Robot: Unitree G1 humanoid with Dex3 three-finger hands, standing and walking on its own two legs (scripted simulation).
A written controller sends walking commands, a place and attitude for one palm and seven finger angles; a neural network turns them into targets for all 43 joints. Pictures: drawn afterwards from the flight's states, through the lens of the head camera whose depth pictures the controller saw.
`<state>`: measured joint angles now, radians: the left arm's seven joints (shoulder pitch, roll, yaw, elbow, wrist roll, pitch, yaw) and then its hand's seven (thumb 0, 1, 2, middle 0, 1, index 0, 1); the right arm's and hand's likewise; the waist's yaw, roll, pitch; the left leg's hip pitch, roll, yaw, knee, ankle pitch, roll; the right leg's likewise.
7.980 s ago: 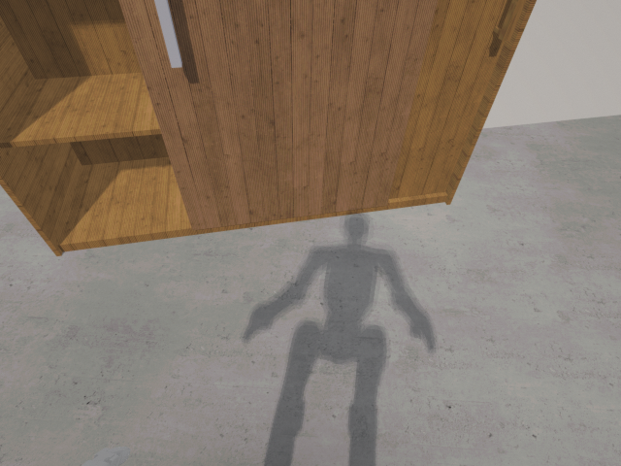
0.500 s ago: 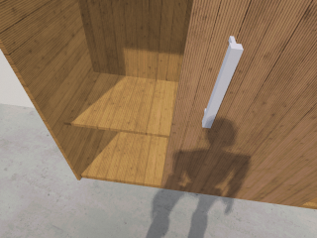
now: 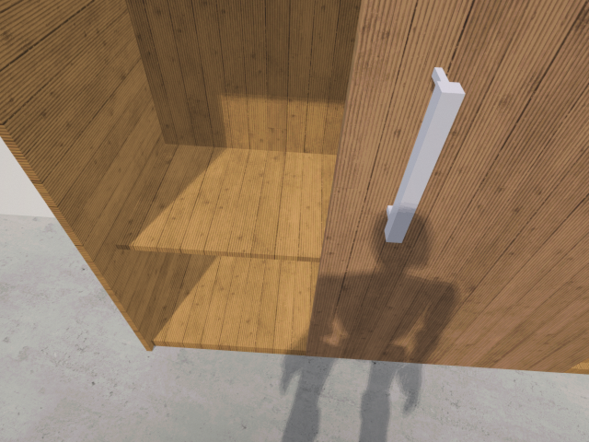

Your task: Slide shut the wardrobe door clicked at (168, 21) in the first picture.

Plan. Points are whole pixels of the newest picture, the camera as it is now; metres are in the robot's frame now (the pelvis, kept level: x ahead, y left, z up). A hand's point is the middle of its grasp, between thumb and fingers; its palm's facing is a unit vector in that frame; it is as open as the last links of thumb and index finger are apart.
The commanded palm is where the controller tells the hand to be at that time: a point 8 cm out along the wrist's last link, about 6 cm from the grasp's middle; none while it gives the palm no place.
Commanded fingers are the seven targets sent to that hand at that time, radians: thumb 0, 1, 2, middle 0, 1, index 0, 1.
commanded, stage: come to a stop and stand still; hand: right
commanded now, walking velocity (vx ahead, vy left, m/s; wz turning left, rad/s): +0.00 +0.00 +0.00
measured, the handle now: (413, 165) +0.48 -0.15 +0.14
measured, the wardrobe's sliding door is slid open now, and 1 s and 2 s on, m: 0.53 0.53 0.53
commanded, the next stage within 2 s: look again from close up in 0.78 s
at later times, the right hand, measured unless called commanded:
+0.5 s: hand out of the picture -0.01 -0.21 -0.17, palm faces +0.04 +0.98 -0.21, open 7.4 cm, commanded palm none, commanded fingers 0.00 -0.90 -0.90 0.20 0.30 0.20 0.30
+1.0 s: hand out of the picture -0.02 -0.22 -0.18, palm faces +0.00 +0.98 -0.18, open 7.4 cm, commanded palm none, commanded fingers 0.00 -0.90 -0.90 0.20 0.30 0.20 0.30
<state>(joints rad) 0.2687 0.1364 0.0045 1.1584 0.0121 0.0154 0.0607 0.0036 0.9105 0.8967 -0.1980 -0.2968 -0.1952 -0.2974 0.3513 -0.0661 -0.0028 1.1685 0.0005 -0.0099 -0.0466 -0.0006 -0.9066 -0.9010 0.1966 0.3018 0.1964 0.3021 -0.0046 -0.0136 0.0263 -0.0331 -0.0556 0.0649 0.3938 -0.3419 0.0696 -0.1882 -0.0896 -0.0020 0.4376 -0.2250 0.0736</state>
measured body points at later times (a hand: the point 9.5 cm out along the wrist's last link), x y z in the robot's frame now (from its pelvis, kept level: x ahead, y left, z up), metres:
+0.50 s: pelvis +0.01 -0.04 +0.00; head +0.01 -0.03 +0.45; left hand +0.01 +0.19 -0.16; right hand -0.01 -0.26 -0.15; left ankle -0.08 +0.06 -0.74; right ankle +0.00 -0.18 -0.74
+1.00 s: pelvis +0.00 -0.06 +0.00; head +0.02 -0.05 +0.45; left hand -0.01 +0.17 -0.16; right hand -0.02 -0.27 -0.16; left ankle -0.08 +0.06 -0.74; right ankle +0.00 -0.18 -0.74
